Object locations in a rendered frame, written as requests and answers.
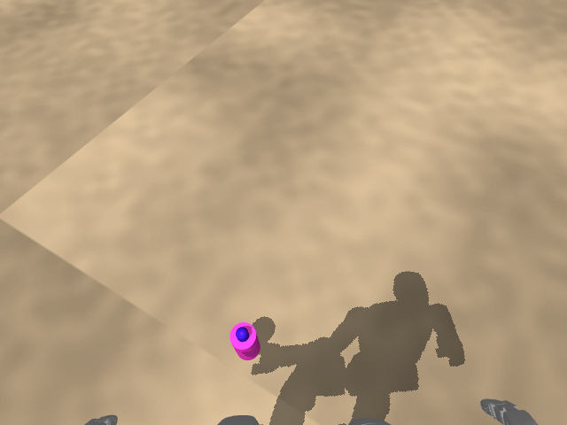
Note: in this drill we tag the bottle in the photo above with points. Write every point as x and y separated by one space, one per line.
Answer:
245 341

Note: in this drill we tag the right robot hand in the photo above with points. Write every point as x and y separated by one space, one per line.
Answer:
506 412

